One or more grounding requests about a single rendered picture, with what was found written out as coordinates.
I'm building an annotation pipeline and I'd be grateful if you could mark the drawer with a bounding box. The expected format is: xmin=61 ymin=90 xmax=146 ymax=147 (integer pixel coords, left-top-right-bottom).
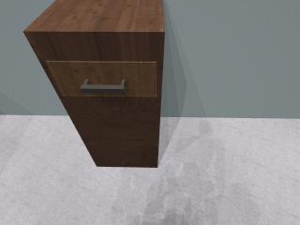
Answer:
xmin=47 ymin=60 xmax=157 ymax=97

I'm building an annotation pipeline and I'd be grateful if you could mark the handle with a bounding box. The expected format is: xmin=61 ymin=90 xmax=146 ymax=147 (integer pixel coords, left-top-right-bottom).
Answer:
xmin=80 ymin=79 xmax=126 ymax=94

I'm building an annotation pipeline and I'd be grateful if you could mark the cabinet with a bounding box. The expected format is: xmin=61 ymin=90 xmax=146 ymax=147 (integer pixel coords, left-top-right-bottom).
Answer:
xmin=23 ymin=0 xmax=165 ymax=168

